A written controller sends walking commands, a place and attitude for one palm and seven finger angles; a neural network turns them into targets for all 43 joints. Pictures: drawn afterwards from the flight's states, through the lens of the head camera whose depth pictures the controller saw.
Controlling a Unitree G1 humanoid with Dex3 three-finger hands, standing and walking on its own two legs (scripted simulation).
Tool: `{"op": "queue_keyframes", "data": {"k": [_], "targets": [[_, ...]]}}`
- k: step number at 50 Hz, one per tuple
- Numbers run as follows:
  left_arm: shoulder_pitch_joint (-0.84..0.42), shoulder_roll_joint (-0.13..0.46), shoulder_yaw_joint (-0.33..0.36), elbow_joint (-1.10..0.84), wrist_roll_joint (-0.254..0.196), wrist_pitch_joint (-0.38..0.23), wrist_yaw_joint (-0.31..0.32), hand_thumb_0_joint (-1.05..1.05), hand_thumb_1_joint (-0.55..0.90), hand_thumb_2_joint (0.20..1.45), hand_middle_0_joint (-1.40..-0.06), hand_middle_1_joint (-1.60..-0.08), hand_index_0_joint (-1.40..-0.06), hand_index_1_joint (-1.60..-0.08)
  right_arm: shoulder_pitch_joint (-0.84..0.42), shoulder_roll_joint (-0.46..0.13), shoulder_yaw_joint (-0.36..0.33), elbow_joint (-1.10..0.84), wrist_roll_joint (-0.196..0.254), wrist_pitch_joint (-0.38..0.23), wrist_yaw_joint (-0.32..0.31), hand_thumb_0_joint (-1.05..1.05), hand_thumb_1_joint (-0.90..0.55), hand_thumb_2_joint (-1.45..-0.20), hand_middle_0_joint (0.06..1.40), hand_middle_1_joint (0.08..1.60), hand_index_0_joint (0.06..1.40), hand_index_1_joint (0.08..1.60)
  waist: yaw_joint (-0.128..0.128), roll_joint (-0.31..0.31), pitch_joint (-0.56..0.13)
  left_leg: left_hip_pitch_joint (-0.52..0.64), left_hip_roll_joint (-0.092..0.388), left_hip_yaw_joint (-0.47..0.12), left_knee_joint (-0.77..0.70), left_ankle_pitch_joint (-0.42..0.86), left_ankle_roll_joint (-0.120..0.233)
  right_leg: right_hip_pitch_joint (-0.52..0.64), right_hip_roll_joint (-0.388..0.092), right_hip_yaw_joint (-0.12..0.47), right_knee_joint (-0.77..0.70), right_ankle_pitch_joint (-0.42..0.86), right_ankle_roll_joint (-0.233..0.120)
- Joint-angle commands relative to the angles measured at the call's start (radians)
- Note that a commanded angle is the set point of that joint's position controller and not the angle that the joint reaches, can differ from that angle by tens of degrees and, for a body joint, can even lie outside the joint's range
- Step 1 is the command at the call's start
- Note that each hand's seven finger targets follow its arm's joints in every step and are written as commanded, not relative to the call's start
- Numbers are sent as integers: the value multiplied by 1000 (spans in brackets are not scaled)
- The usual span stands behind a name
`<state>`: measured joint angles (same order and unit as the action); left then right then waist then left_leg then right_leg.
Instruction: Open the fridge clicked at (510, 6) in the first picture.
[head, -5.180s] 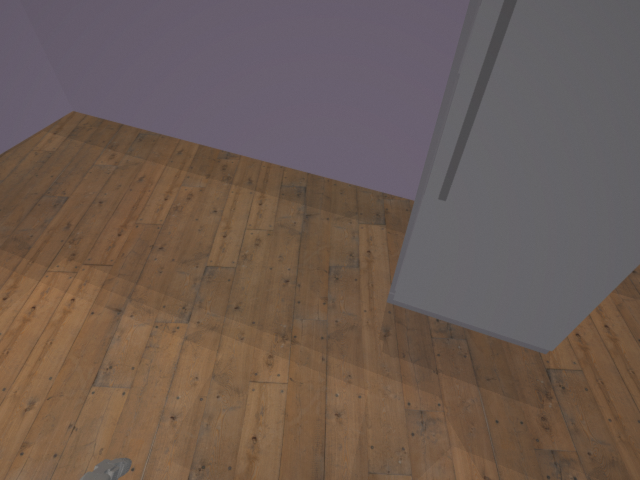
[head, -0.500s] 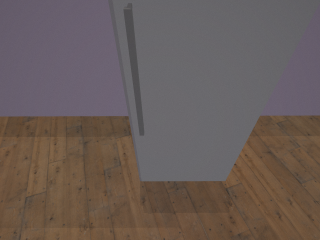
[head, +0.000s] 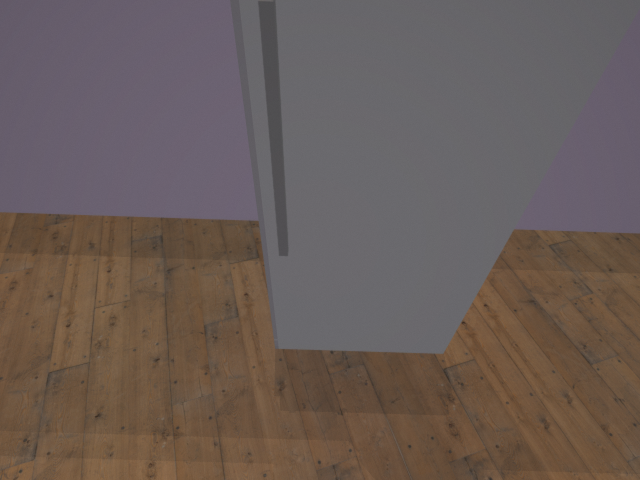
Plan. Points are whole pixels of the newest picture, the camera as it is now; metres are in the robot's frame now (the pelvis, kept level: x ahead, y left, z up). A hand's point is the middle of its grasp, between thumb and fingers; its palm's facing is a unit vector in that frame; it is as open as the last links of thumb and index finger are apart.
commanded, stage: look again from close up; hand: left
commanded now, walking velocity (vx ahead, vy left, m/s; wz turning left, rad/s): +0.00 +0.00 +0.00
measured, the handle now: (278, 153) +0.60 +0.11 +0.09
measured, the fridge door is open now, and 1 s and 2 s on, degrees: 0 0 0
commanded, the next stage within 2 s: none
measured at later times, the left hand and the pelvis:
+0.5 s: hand out of the picture +0.05 +0.18 -0.18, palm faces +0.03 -0.98 -0.21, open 7.4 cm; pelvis +0.03 +0.01 -0.01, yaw +0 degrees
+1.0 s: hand out of the picture +0.01 +0.17 -0.18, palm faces +0.02 -0.99 -0.17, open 7.4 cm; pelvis +0.03 +0.00 +0.00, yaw -1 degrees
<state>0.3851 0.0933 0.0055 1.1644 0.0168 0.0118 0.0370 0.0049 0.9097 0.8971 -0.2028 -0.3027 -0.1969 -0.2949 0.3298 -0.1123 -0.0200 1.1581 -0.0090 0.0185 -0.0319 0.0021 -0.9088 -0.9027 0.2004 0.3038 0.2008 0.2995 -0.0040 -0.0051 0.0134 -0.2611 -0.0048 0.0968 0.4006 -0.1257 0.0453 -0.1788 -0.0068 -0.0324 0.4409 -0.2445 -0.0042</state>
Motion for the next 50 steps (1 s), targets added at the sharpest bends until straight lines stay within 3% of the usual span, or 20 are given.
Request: {"op": "queue_keyframes", "data": {"k": [1, 3, 4, 5, 6, 7, 8, 9, 12, 15, 19, 31, 34, 50], "targets": [[70, 75, 8, -18, 0, -19, 8, 0, 900, 900, -200, -300, -200, -300, 58, -78, -14, -23, -2, -16, -2, 0, -900, -900, 200, 300, 200, 300, -4, 2, 105, 38, 113, -166, -120, -246, -14, -167, -82, 109, -141, -166, -21], [74, 71, 7, -18, -1, -22, 8, 0, 900, 900, -200, -300, -200, -300, 52, -74, -13, -24, -2, -19, -2, 0, -900, -900, 200, 300, 200, 300, -4, 8, 94, 42, 115, -163, -119, -226, -13, -157, -85, 108, -138, -139, -21], [103, 117, -7, -21, 23, -46, 36, 0, 900, 900, -200, -300, -200, -300, -63, -132, -5, -109, -5, -30, 16, 0, -900, -900, 200, 300, 200, 300, 35, -31, 158, -71, 91, -96, 87, -173, -54, -145, -103, 111, -141, -24, -32], [42, 152, 3, -78, 13, -50, 30, 0, 900, 900, -200, -300, -200, -300, -2, -87, -7, -138, -7, -21, 25, 0, -900, -900, 200, 300, 200, 300, -32, -43, 83, -13, 58, -94, 127, -235, -49, -231, -147, 177, -182, -334, -59], [-4, 167, 15, -96, 13, -55, 24, 0, 900, 900, -200, -300, -200, -300, 17, -87, -3, -125, -20, -19, 30, 0, -900, -900, 200, 300, 200, 300, -48, 43, 76, 32, 51, -95, 140, -188, -39, -268, -153, 168, -160, -332, -76], [-6, 155, 8, -100, 5, -61, 21, 0, 900, 900, -200, -300, -200, -300, 49, -82, -1, -125, -18, -23, 29, 0, -900, -900, 200, 300, 200, 300, -56, 74, 38, 43, 63, -107, 119, -174, -28, -246, -128, 137, -119, -298, -73], [12, 137, 6, -102, 3, -65, 17, 0, 900, 900, -200, -300, -200, -300, 53, -82, 2, -132, -15, -31, 26, 0, -900, -900, 200, 300, 200, 300, -46, 85, 15, 36, 72, -126, 92, -150, -20, -215, -105, 120, -77, -217, -70], [18, 125, 5, -103, 1, -65, 16, 0, 900, 900, -200, -300, -200, -300, 51, -89, 4, -139, -14, -36, 24, 0, -900, -900, 200, 300, 200, 300, -39, 50, 15, 9, 87, -142, 62, -159, -11, -182, -87, 107, -52, -185, -68], [33, 107, 3, -106, 3, -58, 12, 0, 900, 900, -200, -300, -200, -300, 29, -115, 5, -154, -12, -45, 19, 0, -900, -900, 200, 300, 200, 300, -11, 29, 38, -56, 111, -181, 6, -177, 11, -125, -65, 71, 2, -106, -56], [38, 106, 1, -110, 1, -54, 11, 0, 900, 900, -200, -300, -200, -300, 17, -123, 7, -152, -9, -52, 15, 0, -900, -900, 200, 300, 200, 300, 0, -19, 65, -62, 116, -177, -12, -132, 15, -103, -67, 74, 2, -40, -50], [26, 127, 6, -121, -1, -52, 12, 0, 900, 900, -200, -300, -200, -300, 17, -132, 11, -139, -9, -61, 11, 0, -900, -900, 200, 300, 200, 300, 4, -11, 48, -15, 113, -149, 3, 1, 13, -77, -78, 76, 5, 51, -42], [-9, 165, 11, -142, 1, -39, 8, 0, 900, 900, -200, -300, -200, -300, -17, -150, 10, -123, -7, -59, 8, 0, -900, -900, 200, 300, 200, 300, 10, 17, 21, 34, 119, -135, -7, 56, 9, -40, -87, 81, -20, 94, -34], [-9, 165, 10, -136, -1, -38, 7, 0, 900, 900, -200, -300, -200, -300, -22, -150, 10, -118, -6, -59, 7, 0, -900, -900, 200, 300, 200, 300, 8, 0, 7, 55, 119, -126, 1, 77, 7, -36, -91, 89, -26, 116, -34], [19, 145, 2, -100, 1, -35, 4, 0, 900, 900, -200, -300, -200, -300, -28, -148, 8, -90, -3, -51, 6, 0, -900, -900, 200, 300, 200, 300, 5, 4, 61, 54, 123, -138, -56, -65, 2, -76, -89, 96, -70, 21, -35]]}}
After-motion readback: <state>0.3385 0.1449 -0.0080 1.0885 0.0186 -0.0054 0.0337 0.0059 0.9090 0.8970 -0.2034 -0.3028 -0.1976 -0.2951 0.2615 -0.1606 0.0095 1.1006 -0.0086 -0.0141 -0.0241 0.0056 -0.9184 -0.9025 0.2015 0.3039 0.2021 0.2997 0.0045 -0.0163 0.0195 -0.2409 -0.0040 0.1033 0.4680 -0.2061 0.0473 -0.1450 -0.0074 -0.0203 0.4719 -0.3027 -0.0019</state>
